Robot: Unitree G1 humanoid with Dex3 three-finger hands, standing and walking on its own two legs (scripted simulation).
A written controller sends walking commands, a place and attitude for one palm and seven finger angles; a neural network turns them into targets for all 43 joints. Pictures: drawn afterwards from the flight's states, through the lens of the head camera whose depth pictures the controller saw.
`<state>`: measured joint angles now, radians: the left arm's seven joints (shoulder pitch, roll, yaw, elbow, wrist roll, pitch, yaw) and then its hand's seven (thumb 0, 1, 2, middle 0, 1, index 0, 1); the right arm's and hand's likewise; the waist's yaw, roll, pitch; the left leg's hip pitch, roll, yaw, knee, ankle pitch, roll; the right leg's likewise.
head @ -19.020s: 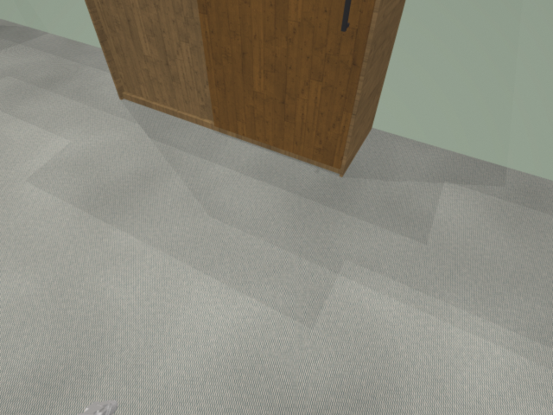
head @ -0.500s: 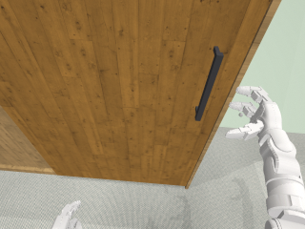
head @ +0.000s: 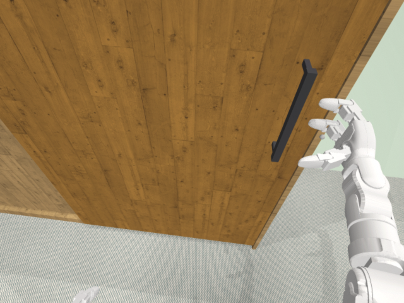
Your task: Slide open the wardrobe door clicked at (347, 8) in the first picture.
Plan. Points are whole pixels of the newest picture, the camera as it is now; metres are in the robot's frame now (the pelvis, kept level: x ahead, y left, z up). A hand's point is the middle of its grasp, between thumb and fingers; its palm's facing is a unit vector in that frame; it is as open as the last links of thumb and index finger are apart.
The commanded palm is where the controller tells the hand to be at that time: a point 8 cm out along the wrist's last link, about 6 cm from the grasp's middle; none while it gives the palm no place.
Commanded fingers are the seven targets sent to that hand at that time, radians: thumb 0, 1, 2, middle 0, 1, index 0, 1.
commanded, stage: move the hooked fingers beside the handle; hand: right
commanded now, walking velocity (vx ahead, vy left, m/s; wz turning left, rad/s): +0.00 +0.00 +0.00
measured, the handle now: (288, 117) +0.48 -0.13 +0.13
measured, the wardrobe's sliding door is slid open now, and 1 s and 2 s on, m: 0.00 0.00 0.00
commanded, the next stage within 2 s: feel for the door with the fingertips in 1.54 s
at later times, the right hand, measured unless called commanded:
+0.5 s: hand (327, 144) +0.41 -0.19 +0.13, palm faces +0.04 +1.00 +0.02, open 14.0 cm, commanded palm +0.38 -0.24 +0.13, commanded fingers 0.00 0.50 -0.30 0.30 1.20 0.30 1.20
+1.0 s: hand (325, 138) +0.42 -0.19 +0.13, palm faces +0.03 +1.00 +0.00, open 14.0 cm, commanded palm +0.38 -0.24 +0.13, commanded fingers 0.00 0.50 -0.30 0.30 1.20 0.30 1.20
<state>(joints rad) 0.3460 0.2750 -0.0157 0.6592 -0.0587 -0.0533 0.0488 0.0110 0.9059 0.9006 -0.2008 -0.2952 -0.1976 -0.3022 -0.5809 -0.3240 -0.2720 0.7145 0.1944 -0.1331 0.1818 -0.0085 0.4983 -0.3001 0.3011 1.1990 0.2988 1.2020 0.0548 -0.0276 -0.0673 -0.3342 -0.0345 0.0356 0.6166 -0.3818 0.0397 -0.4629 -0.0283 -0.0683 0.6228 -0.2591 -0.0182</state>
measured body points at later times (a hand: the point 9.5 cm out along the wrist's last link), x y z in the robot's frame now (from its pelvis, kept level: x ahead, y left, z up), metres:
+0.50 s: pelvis -0.01 +0.00 +0.00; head +0.02 +0.00 +0.45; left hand +0.11 +0.25 -0.10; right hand +0.40 -0.24 +0.13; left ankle -0.04 +0.09 -0.72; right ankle +0.03 -0.11 -0.72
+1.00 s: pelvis -0.01 -0.01 +0.00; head +0.02 -0.01 +0.45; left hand +0.08 +0.25 -0.11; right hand +0.41 -0.24 +0.14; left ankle -0.04 +0.09 -0.72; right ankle +0.03 -0.11 -0.72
